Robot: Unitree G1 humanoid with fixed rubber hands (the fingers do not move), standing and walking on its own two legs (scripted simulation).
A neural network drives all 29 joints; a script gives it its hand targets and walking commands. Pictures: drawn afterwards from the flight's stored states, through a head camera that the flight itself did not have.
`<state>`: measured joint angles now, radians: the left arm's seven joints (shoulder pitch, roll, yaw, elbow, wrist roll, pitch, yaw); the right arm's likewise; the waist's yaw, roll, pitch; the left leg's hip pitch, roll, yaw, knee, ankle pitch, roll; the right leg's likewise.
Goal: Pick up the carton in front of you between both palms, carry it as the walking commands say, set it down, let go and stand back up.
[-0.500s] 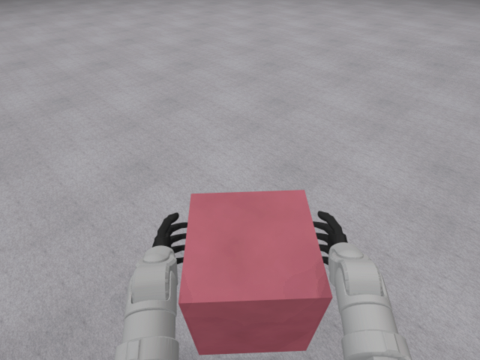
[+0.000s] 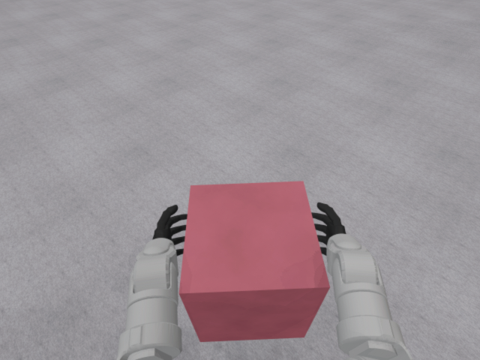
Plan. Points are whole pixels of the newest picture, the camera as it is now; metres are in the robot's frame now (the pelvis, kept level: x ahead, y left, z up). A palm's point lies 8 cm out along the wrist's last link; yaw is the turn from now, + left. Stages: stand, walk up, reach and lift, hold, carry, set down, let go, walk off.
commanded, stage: set down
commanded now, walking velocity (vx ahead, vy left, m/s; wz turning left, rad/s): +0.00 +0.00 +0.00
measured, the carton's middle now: (249, 264) +0.31 +0.00 -0.04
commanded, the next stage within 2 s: none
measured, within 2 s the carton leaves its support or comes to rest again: neither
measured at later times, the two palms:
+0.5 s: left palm (182, 280) +0.34 +0.16 -0.16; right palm (311, 276) +0.34 -0.14 -0.16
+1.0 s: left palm (191, 291) +0.38 +0.15 -0.31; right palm (299, 286) +0.39 -0.14 -0.31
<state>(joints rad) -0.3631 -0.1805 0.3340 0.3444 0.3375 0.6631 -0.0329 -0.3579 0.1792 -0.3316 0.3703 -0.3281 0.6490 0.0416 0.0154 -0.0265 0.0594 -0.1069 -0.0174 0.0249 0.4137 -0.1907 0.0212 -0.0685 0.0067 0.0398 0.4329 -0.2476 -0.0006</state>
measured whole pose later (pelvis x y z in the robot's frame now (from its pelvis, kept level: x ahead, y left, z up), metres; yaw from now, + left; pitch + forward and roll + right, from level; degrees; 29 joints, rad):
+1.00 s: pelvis -0.08 -0.01 -0.23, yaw +0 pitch +45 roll -1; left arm -0.89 -0.07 0.47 0.60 0.25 0.28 0.03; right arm -0.89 0.05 -0.47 0.64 -0.22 0.27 -0.02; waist 0.01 -0.02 -0.20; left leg -1.90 -0.01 -0.01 1.55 -0.43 0.00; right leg -1.85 0.04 -0.01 1.59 -0.52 0.00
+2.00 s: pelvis -0.09 -0.01 -0.40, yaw -1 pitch +44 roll +0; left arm -1.27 0.15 0.38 0.92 0.05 0.19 0.08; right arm -1.24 -0.17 -0.25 0.91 -0.04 0.20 -0.13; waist 0.06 0.01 0.10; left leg -2.37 -0.04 -0.03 2.13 -0.52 -0.04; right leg -2.33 0.07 -0.01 2.18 -0.62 0.00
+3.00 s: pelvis -0.10 -0.01 -0.41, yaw +0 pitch +36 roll +1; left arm -1.32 0.33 0.21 1.19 -0.18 -0.01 0.09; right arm -1.33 -0.35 -0.08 1.13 0.13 0.03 -0.09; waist 0.03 0.02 0.34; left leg -2.29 -0.04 0.00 2.18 -0.52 -0.03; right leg -2.25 0.08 0.02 2.25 -0.62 0.02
